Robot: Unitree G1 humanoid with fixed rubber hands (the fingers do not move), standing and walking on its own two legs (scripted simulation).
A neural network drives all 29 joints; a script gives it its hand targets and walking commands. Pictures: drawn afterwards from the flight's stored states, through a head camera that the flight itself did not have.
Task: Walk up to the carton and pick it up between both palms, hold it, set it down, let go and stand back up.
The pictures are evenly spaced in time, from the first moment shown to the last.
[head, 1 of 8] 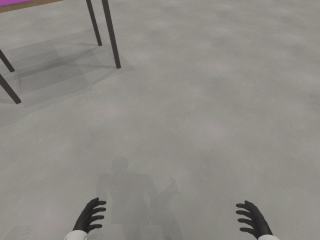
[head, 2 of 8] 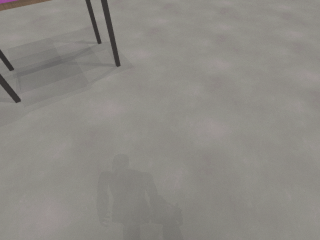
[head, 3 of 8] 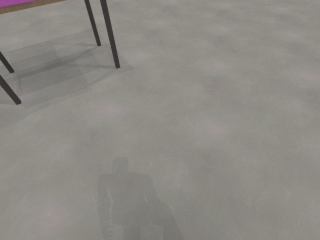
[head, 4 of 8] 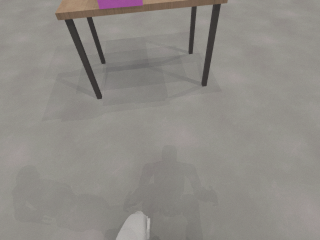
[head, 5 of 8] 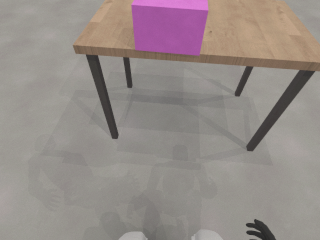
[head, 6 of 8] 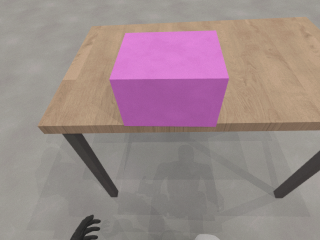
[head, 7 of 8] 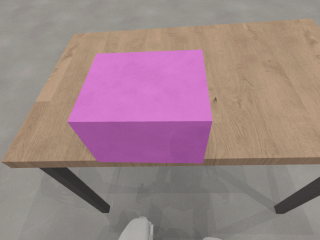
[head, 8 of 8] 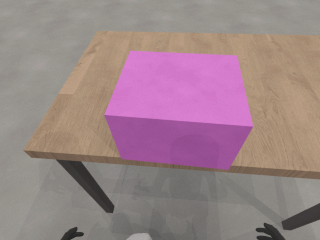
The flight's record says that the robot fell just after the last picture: no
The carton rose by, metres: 0.00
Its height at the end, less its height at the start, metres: +0.00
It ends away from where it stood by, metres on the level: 0.00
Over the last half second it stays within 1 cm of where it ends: yes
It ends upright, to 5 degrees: yes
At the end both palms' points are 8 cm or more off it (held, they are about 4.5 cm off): yes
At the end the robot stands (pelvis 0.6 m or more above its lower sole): yes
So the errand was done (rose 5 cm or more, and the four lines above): no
